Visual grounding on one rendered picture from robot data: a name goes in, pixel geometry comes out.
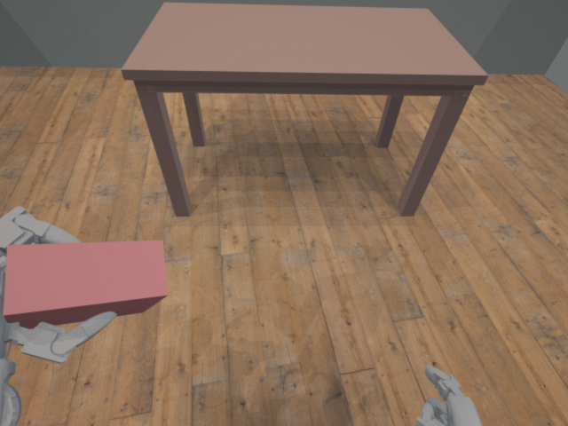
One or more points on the left robot hand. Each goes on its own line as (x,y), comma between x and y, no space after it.
(46,341)

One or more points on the left robot forearm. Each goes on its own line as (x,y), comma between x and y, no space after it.
(10,402)

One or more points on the table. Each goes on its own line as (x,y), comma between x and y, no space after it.
(300,49)

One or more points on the sponge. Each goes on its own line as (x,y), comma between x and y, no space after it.
(65,283)

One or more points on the right robot hand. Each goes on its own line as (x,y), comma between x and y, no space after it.
(458,411)

